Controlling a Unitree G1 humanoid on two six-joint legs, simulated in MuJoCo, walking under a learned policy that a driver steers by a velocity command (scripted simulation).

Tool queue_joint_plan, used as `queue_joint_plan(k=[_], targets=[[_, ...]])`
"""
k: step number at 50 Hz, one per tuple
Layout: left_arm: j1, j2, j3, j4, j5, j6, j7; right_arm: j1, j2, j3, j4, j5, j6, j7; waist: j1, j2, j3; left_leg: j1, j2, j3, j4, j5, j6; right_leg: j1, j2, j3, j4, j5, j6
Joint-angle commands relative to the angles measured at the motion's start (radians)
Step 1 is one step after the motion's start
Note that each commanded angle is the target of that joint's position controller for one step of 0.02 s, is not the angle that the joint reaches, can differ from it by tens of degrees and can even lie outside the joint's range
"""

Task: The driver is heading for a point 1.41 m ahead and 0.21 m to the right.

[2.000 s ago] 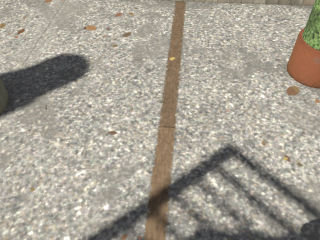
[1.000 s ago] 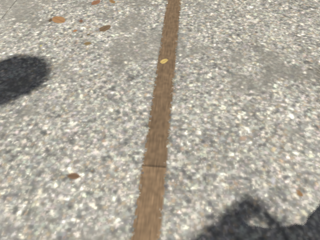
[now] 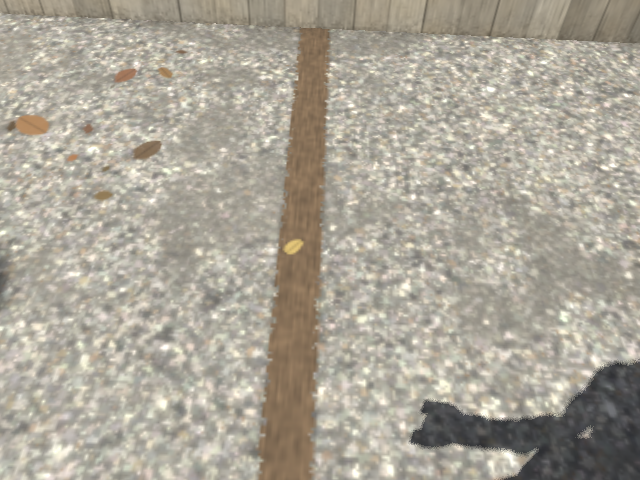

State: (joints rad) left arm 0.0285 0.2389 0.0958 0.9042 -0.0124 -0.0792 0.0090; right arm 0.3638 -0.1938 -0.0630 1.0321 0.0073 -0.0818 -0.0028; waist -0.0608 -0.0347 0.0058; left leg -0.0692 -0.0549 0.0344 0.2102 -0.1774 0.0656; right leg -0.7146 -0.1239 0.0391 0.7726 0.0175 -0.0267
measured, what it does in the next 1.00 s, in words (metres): walks ahead: right foot, then left foot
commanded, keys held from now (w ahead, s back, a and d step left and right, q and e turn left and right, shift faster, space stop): w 0.84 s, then w+e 0.16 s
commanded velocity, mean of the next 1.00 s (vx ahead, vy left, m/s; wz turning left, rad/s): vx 0.50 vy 0.00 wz -0.03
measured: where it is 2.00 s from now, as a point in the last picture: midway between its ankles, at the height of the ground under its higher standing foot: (356, 245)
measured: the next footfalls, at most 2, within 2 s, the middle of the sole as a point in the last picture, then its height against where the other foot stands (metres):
right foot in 0.22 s outside the picture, level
left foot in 0.78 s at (264, 426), level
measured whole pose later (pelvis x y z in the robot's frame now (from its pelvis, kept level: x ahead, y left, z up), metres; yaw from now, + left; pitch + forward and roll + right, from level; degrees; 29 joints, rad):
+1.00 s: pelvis +0.56 +0.01 +0.00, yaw -3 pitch +1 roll +1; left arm 0.17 0.27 0.09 0.96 -0.03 -0.07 0.01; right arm 0.24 -0.22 -0.07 0.99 -0.02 -0.10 0.01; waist -0.03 -0.04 0.02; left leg -0.19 -0.04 0.11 0.32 -0.16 0.07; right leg -0.62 -0.10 0.05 1.09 -0.25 -0.05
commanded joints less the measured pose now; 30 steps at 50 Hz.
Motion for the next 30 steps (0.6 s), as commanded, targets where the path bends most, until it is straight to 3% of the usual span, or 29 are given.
queue_joint_plan(k=[1,5,7,9,10,11,12,13,14,15,16,17,19,21,24,27,30], targets=[[-0.103,0.015,-0.009,-0.065,-0.008,-0.002,-0.016,-0.003,-0.147,-0.024,-0.042,0.008,-0.016,-0.006,0.011,0.111,0.046,-0.043,0.236,-0.110,-0.092,0.235,0.123,0.068,0.034,-0.033,-0.137,0.110,0.001],[-0.222,0.025,-0.021,-0.108,-0.014,-0.011,-0.031,0.069,-0.158,-0.029,-0.005,0.009,-0.008,-0.010,-0.028,0.098,0.087,0.105,0.290,-0.124,-0.039,0.250,0.124,0.011,0.045,-0.039,-0.231,0.052,-0.011],[-0.235,0.040,-0.022,-0.124,-0.017,-0.020,-0.043,0.073,-0.173,-0.037,0.002,0.010,0.001,-0.015,-0.016,0.111,0.085,0.160,0.317,-0.131,0.008,0.321,0.113,0.033,0.055,-0.042,-0.266,-0.024,-0.033],[-0.147,0.081,-0.006,-0.106,-0.013,-0.025,-0.045,0.043,-0.194,-0.046,-0.002,0.011,0.008,-0.017,0.041,0.137,0.026,0.167,0.311,-0.113,0.109,0.572,0.093,0.202,0.102,-0.080,-0.292,-0.087,-0.062],[-0.017,0.116,0.014,-0.066,-0.008,-0.026,-0.042,0.022,-0.188,-0.044,-0.008,0.013,0.011,-0.016,0.108,0.135,-0.049,0.139,0.273,-0.082,0.246,0.718,0.074,0.386,0.134,-0.105,-0.309,-0.075,-0.089],[0.186,0.170,0.037,-0.010,0.001,-0.026,-0.035,-0.007,-0.166,-0.035,-0.028,0.006,0.011,-0.013,0.188,0.110,-0.175,-0.026,0.224,-0.049,0.476,0.651,0.044,0.699,0.072,-0.037,-0.255,-0.008,-0.136],[0.356,0.262,0.057,0.018,0.022,-0.021,-0.027,0.078,-0.079,-0.006,-0.045,0.003,-0.005,-0.005,0.188,-0.092,-0.348,-0.448,0.077,0.009,0.885,0.238,-0.036,1.138,-0.193,0.359,-0.268,-0.087,-0.280],[0.383,0.214,0.036,0.029,0.009,-0.013,-0.027,0.088,-0.066,0.004,-0.032,0.009,-0.030,0.006,0.182,-0.207,-0.446,-0.593,0.005,-0.114,1.085,-0.379,-0.038,1.199,-0.284,0.661,-0.421,-0.157,-0.326],[0.301,0.158,0.016,0.013,0.003,-0.011,-0.026,0.009,-0.140,-0.020,-0.052,0.034,-0.044,0.010,0.174,-0.156,-0.321,-0.690,0.069,-0.155,1.166,-0.350,-0.020,1.093,-0.246,0.557,-0.444,-0.223,-0.277],[0.202,0.123,0.004,-0.014,0.003,-0.012,-0.025,-0.073,-0.161,-0.024,-0.075,0.043,-0.048,0.005,0.149,-0.088,-0.199,-0.698,0.121,-0.117,1.145,-0.267,-0.009,0.926,-0.210,0.415,-0.471,-0.183,-0.244],[0.133,0.096,-0.005,-0.021,0.011,-0.018,-0.030,-0.115,-0.153,-0.029,-0.084,0.031,-0.043,-0.004,0.113,-0.018,-0.112,-0.658,0.159,-0.096,1.077,-0.193,-0.010,0.756,-0.172,0.318,-0.511,-0.110,-0.226],[0.099,0.071,-0.013,-0.021,0.018,-0.027,-0.033,-0.108,-0.144,-0.038,-0.082,0.017,-0.030,-0.013,0.074,-0.022,-0.082,-0.589,0.191,-0.104,1.013,-0.151,-0.007,0.648,-0.137,0.252,-0.542,-0.063,-0.207],[0.109,0.066,-0.015,-0.004,0.019,-0.031,-0.036,-0.074,-0.095,-0.037,-0.076,0.015,-0.006,-0.018,0.040,-0.040,-0.061,-0.520,0.207,-0.101,0.944,-0.120,-0.009,0.549,-0.112,0.198,-0.594,-0.063,-0.207],[0.146,0.101,-0.009,0.013,0.017,-0.033,-0.025,-0.119,-0.093,-0.039,-0.095,0.010,0.004,-0.021,0.037,-0.035,-0.026,-0.561,0.214,-0.091,0.861,-0.048,-0.025,0.524,-0.107,0.158,-0.633,-0.038,-0.217],[0.203,0.124,-0.006,0.033,0.014,-0.029,-0.006,-0.234,-0.100,-0.040,-0.133,-0.002,0.005,-0.016,0.059,-0.020,0.006,-0.625,0.211,-0.086,0.681,0.122,-0.047,0.550,-0.092,0.106,-0.651,0.012,-0.201],[0.250,0.129,-0.007,0.051,0.007,-0.027,-0.001,-0.333,-0.085,-0.030,-0.159,0.002,0.004,-0.004,0.086,-0.027,0.026,-0.591,0.181,-0.062,0.513,0.254,-0.051,0.559,-0.062,0.047,-0.655,0.016,-0.173],[0.310,0.139,-0.005,0.077,-0.002,-0.023,0.000,-0.430,-0.084,-0.019,-0.186,0.010,0.004,0.008,0.119,-0.023,0.056,-0.585,0.158,-0.045,0.408,0.276,-0.050,0.617,-0.075,0.037,-0.647,-0.021,-0.169]])
Velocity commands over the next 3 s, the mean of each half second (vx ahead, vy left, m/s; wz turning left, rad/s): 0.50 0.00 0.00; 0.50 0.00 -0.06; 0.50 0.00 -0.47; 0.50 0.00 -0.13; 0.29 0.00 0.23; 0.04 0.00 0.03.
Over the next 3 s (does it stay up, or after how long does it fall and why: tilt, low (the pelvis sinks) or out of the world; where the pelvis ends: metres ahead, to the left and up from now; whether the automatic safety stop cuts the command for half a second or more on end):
stays up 1.38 -0.22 -0.02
